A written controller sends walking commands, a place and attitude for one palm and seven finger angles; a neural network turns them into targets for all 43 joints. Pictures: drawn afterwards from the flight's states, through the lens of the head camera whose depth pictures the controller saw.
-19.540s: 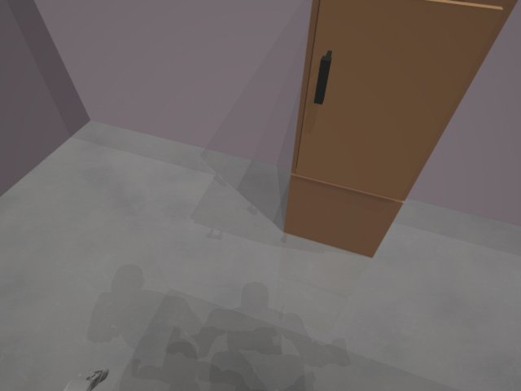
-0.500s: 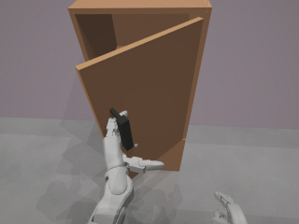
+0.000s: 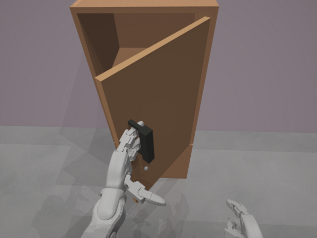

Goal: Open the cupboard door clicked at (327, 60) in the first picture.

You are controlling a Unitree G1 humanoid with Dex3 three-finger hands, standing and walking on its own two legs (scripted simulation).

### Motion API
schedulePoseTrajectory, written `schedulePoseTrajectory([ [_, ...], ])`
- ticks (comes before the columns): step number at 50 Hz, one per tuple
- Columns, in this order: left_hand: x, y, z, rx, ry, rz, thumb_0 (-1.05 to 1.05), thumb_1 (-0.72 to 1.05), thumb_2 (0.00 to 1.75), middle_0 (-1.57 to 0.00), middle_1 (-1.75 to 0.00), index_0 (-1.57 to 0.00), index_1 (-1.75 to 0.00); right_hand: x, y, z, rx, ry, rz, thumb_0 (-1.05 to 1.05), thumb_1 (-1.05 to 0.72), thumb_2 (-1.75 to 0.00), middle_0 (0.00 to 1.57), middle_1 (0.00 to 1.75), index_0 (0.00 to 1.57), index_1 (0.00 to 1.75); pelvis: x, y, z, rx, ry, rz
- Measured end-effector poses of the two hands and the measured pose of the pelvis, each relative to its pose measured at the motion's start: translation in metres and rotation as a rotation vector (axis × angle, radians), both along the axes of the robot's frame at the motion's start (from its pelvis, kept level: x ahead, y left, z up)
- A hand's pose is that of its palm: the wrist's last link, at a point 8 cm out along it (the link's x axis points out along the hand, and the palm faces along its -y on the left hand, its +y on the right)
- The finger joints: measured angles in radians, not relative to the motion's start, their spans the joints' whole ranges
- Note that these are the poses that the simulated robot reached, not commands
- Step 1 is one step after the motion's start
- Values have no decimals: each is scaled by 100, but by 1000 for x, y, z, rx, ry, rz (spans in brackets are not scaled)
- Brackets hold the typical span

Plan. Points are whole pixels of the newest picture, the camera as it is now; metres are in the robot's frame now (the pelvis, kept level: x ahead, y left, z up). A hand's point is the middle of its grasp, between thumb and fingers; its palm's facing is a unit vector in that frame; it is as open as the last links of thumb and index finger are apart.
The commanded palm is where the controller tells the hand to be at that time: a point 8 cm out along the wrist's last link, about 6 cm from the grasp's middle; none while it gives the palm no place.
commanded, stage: slide the hand sideways off the handle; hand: left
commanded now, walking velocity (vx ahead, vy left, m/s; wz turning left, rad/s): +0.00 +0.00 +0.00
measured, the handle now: (141, 141) +0.33 +0.06 +0.09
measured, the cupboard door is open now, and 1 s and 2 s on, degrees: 52 49 49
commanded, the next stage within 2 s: draw the hand back to the body in 0.72 s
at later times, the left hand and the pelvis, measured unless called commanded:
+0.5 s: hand (116, 186) +0.22 +0.10 +0.08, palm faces -0.01 -1.00 -0.02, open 16.2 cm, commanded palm +0.19 +0.17 +0.08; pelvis +0.02 -0.01 +0.00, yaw +1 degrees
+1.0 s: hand (92, 197) +0.19 +0.14 +0.09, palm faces -0.04 -1.00 -0.04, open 16.3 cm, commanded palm +0.17 +0.20 +0.10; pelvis +0.00 +0.01 -0.01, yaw +1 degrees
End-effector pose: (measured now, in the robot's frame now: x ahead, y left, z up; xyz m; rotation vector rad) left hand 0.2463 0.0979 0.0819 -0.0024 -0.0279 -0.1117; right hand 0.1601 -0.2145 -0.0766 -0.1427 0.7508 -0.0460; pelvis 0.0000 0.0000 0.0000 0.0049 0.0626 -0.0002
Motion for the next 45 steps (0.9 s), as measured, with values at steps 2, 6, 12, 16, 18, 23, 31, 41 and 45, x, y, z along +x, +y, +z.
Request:
schedulePoseTrajectory([
  [2,-2,4,1,3,3,2,-2,-50,30,-20,-33,-19,-32,1,-1,1,4,-3,-5,1,-90,-90,20,30,20,30,2,-1,0,1,1,-4],
  [6,-8,12,1,0,13,13,-2,-50,30,-20,-33,-20,-32,5,-3,1,8,-10,-10,1,-90,-90,20,30,20,30,6,-2,1,2,3,-6],
  [12,-21,26,1,-1,28,52,-2,-50,30,-20,-33,-21,-32,15,-8,3,3,-23,-6,1,-90,-90,20,30,20,30,14,-5,1,7,13,-4],
  [16,-31,36,1,9,31,73,-2,-50,30,-20,-33,-20,-32,23,-12,4,-4,-39,1,1,-90,-90,20,30,20,30,18,-8,-1,8,22,2],
  [18,-36,41,1,17,31,77,-2,-50,30,-20,-33,-20,-32,27,-14,4,-8,-46,3,1,-91,-90,20,30,20,30,20,-9,-2,9,27,5],
  [23,-45,52,1,27,32,85,-2,-50,30,-19,-32,-19,-31,34,-17,3,-13,-67,5,1,-91,-90,20,30,20,30,22,-11,-4,7,37,13],
  [31,-61,75,1,29,37,111,-2,-50,30,-16,-31,-16,-30,36,-17,1,-24,-77,5,1,-91,-90,20,30,20,30,23,-10,-6,3,50,23],
  [41,-78,86,1,4,19,71,-2,-50,30,-15,-30,-15,-30,30,-9,3,-38,-114,-6,1,-90,-90,20,30,20,30,15,1,-11,-13,54,27],
  [45,-78,90,2,7,1,63,-2,-50,30,-15,-30,-15,-30,26,-2,3,-38,-127,-5,1,-90,-90,20,30,20,30,9,6,-13,-19,53,25],
])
